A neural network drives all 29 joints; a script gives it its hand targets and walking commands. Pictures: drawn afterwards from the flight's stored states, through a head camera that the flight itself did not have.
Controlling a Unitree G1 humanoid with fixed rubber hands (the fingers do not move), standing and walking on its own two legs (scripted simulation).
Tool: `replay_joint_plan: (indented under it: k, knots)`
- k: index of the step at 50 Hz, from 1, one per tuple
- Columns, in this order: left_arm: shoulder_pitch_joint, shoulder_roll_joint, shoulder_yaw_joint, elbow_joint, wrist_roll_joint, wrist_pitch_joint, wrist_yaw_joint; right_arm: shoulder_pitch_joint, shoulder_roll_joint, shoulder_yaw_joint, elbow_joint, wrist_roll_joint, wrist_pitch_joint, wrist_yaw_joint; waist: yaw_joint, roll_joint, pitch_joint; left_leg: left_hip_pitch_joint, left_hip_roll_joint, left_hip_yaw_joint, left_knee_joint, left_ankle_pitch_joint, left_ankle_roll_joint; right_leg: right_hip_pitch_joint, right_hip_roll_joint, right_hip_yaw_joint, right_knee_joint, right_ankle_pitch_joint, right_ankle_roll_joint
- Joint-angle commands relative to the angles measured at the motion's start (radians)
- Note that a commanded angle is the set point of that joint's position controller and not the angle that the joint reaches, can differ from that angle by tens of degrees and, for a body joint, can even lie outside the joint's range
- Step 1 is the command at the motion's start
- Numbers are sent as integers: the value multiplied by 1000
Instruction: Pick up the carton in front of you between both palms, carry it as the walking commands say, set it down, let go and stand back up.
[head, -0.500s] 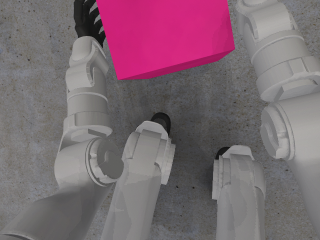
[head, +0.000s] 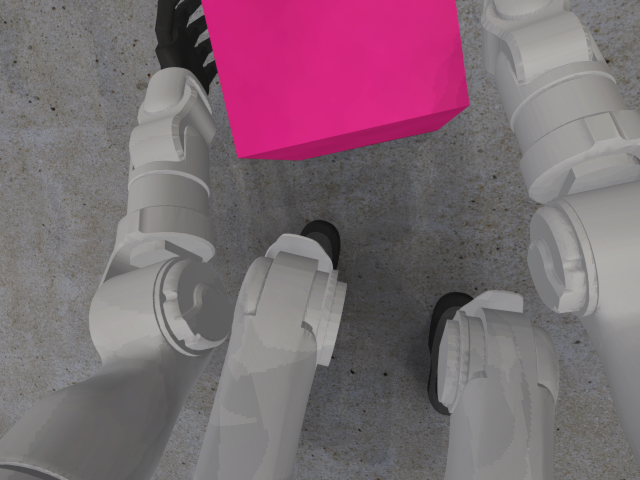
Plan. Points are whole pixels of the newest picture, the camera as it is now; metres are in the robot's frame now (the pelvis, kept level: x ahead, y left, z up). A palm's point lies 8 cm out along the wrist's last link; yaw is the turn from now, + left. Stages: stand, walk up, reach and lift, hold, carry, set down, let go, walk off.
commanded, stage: set down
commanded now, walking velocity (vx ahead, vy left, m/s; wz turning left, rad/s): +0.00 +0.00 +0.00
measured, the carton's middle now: (342, 54) +0.51 +0.13 -0.27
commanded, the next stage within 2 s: let go in 1.80 s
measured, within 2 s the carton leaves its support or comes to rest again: rests again in 0.02 s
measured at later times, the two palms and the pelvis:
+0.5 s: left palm (184, 73) +0.46 +0.28 -0.18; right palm out of the picture +0.57 -0.01 -0.20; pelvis -0.01 +0.00 -0.01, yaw +0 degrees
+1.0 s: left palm (129, 61) +0.46 +0.31 -0.14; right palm out of the picture +0.61 -0.02 -0.13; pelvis -0.02 +0.02 +0.00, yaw +1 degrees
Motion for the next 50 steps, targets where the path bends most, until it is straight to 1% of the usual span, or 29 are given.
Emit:
replay_joint_plan:
  k: [1,8,14,16,20,22,24,26,27,28,29,31,35,37,39,43,46,48,50]
  knots:
    - [-491,-485,-242,-40,-61,-34,-167,-389,652,97,-156,51,-65,165,111,-238,-944,517,-51,154,-30,373,61,350,-44,-31,-218,341,-9]
    - [-477,-439,-211,-11,-54,-39,-165,-343,588,60,-114,8,-60,176,78,-209,-853,477,-53,144,-22,336,65,308,-54,-22,-210,305,-21]
    - [-460,-392,-183,14,-47,-43,-159,-308,536,31,-84,-31,-52,188,51,-199,-782,443,-55,136,-16,302,70,281,-63,-15,-205,273,-30]
    - [-448,-378,-167,22,-41,-43,-156,-300,519,26,-83,-42,-49,191,50,-202,-764,430,-55,137,-15,287,71,282,-67,-14,-205,263,-31]
    - [-404,-344,-121,50,-22,-55,-139,-314,457,28,-100,-52,-52,188,68,-209,-759,421,-45,144,-8,280,64,305,-75,-10,-202,271,-24]
    - [-373,-296,-95,68,-21,-70,-121,-332,389,40,-117,-43,-57,177,84,-211,-770,424,-34,149,-4,285,55,331,-83,-7,-199,288,-16]
    - [-309,-176,-52,101,-24,-93,-87,-341,242,47,-136,-25,-66,149,101,-205,-787,436,-18,154,-2,291,43,365,-99,-3,-200,303,-5]
    - [-209,43,-1,145,-38,-131,-24,-323,3,48,-146,-4,-75,95,113,-195,-797,450,-2,160,-3,297,33,403,-120,7,-202,314,7]
    - [-174,147,7,162,-60,-154,8,-323,-98,60,-145,16,-78,67,119,-196,-806,457,5,162,-4,303,31,424,-130,15,-203,319,12]
    - [-163,206,6,176,-86,-170,31,-336,-145,73,-134,38,-75,49,126,-200,-825,462,10,164,-1,312,31,446,-141,26,-199,323,15]
    - [-164,236,-4,181,-112,-180,44,-352,-161,89,-131,57,-70,41,132,-206,-841,466,14,163,0,321,33,460,-149,32,-194,323,16]
    - [-183,263,-45,182,-163,-194,51,-377,-160,126,-131,94,-66,42,141,-225,-868,470,21,162,-1,344,41,469,-159,36,-184,321,17]
    - [-226,254,-153,155,-257,-206,46,-398,-128,190,-166,154,-73,58,149,-250,-941,532,26,152,-9,423,57,476,-167,24,-163,331,17]
    - [-231,255,-182,128,-294,-205,50,-415,-143,204,-198,170,-75,60,154,-254,-1006,590,22,148,-17,462,59,499,-168,11,-154,330,14]
    - [-224,260,-194,94,-322,-198,60,-427,-175,205,-228,173,-72,57,154,-261,-1084,654,16,146,-28,489,58,538,-167,-7,-147,323,11]
    - [-189,275,-212,4,-354,-168,95,-427,-233,167,-295,149,-48,44,137,-266,-1240,803,-10,148,-61,496,60,596,-149,-62,-158,269,3]
    - [-161,289,-228,-110,-350,-128,132,-417,-261,131,-347,142,-13,38,139,-241,-1363,933,-33,158,-105,482,62,630,-121,-104,-189,217,-9]
    - [-139,284,-237,-167,-337,-94,153,-392,-277,102,-330,146,13,41,141,-204,-1368,980,-42,164,-141,450,58,603,-109,-116,-223,167,-17]
    - [-127,254,-245,-192,-318,-63,165,-359,-285,74,-280,146,31,53,136,-164,-1299,973,-46,165,-178,399,52,548,-104,-117,-259,112,-23]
